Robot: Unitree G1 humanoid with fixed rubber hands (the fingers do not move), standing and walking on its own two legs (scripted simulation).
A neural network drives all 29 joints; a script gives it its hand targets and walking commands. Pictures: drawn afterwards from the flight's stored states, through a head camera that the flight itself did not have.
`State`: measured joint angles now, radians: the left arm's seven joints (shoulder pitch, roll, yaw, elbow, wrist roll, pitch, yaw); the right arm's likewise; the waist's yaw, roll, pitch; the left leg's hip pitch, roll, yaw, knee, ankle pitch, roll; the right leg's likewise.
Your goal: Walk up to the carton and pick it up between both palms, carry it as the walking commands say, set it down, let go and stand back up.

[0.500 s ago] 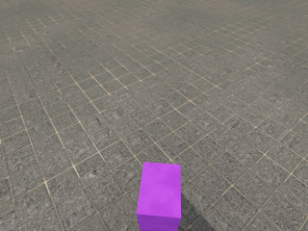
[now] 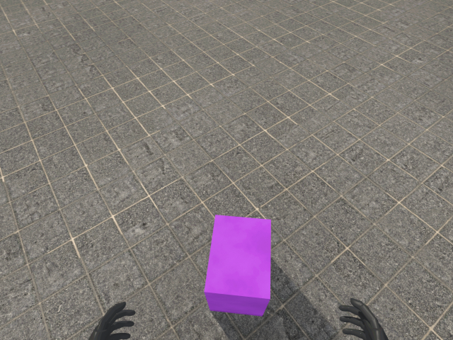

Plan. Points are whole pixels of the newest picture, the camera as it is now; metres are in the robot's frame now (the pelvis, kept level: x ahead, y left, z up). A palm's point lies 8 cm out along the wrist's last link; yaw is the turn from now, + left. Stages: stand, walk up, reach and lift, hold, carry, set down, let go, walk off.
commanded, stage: reach and lift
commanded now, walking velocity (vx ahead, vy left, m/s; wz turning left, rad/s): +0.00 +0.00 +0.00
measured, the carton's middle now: (239, 266) +0.45 -0.01 -0.61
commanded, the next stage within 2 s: none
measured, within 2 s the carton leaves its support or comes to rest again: neither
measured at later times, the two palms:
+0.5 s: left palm (130, 284) +0.26 +0.23 -0.14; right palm (343, 290) +0.26 -0.22 -0.15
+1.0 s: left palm (152, 229) +0.40 +0.22 -0.18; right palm (309, 237) +0.39 -0.18 -0.20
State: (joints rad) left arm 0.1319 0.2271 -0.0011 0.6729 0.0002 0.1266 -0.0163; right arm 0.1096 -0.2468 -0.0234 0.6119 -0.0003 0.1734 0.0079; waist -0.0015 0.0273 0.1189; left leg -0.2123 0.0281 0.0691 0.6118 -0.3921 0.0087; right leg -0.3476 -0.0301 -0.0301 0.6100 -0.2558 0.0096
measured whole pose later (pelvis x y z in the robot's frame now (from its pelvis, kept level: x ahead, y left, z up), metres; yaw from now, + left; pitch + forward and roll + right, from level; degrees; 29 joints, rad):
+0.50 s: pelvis -0.05 +0.00 -0.05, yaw +2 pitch +20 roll +0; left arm -0.35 0.26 0.00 0.67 0.00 0.10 0.00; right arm -0.31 -0.22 -0.12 0.65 0.01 0.13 -0.05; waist 0.00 0.02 0.03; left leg -0.89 0.02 0.03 0.98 -0.44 0.01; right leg -0.98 -0.04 -0.03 0.89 -0.26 0.01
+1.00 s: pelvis -0.08 -0.01 -0.09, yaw +3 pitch +36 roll +1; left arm -1.03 0.35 0.09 0.90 -0.03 0.14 0.00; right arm -0.96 -0.20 -0.24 0.79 0.02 0.14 -0.17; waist 0.00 0.01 0.08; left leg -1.31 0.01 0.03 1.07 -0.38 0.01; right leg -1.39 -0.05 -0.02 0.97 -0.20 0.01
